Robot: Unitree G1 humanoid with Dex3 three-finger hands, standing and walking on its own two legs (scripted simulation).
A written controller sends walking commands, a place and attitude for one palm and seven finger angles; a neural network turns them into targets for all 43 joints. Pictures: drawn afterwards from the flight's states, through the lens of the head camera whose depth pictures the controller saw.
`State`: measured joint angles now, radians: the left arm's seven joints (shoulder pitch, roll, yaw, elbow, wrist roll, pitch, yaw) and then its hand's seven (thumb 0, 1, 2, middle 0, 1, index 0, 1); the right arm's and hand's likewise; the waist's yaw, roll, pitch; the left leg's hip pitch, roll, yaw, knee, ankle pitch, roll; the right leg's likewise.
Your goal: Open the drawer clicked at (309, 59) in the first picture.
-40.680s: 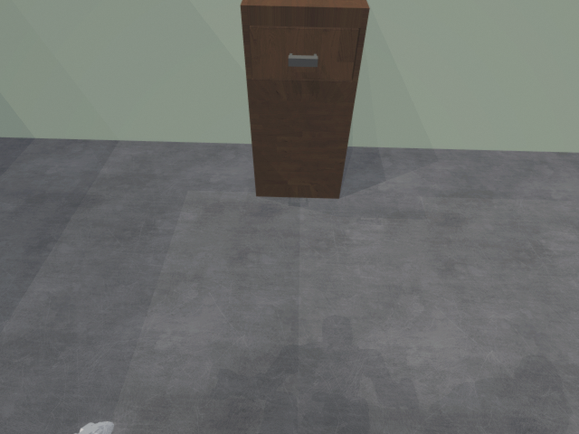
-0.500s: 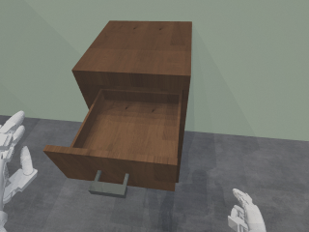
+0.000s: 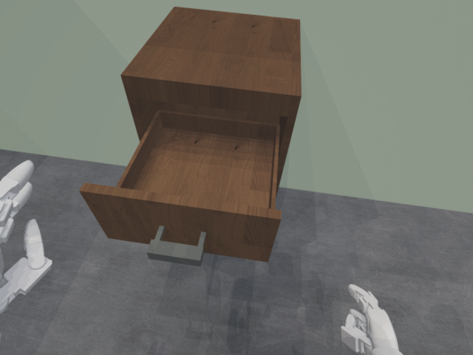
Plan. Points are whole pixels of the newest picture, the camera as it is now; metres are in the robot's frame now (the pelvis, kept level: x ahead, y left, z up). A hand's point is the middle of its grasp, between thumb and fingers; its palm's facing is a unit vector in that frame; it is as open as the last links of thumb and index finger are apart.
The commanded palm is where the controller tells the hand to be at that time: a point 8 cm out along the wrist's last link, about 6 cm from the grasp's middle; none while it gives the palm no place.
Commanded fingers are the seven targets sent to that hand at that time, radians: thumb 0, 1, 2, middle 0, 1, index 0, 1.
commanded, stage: step back with the hand held close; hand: left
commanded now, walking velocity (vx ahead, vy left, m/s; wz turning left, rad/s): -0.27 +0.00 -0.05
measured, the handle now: (179, 242) +0.33 +0.14 -0.05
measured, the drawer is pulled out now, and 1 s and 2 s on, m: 0.29 0.29 0.29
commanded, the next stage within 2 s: stop stepping back and stand still in 0.88 s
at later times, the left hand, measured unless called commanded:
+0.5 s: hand (42, 273) +0.17 +0.23 +0.17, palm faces +0.32 -0.84 -0.43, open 7.4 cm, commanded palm +0.11 +0.28 +0.18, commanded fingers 0.00 0.90 0.90 -0.20 -0.30 -0.20 -0.30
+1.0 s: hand out of the picture +0.07 +0.17 +0.17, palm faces +0.16 -0.84 -0.52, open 7.4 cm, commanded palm +0.00 +0.23 +0.18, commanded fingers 0.00 0.90 0.90 -0.20 -0.30 -0.20 -0.30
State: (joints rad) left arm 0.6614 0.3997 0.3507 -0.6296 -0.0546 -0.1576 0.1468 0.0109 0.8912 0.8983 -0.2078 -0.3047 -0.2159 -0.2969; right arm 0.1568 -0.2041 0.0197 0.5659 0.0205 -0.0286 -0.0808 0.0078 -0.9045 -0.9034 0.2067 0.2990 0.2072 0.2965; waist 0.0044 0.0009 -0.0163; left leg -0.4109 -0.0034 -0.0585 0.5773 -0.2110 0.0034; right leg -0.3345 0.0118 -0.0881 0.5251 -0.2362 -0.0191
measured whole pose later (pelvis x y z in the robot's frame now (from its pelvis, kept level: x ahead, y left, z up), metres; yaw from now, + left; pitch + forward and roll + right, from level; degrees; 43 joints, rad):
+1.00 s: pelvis -0.14 -0.04 -0.01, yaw -2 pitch +3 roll -3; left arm 0.64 0.47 0.39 -0.70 -0.09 -0.23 0.06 0.01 0.89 0.90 -0.21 -0.30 -0.22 -0.30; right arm 0.08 -0.18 0.03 0.61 0.02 -0.11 -0.01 0.01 -0.90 -0.90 0.21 0.30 0.21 0.30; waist 0.00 0.03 0.06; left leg -0.60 0.08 -0.09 0.66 -0.20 -0.03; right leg -0.20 0.08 -0.06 0.53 -0.38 -0.04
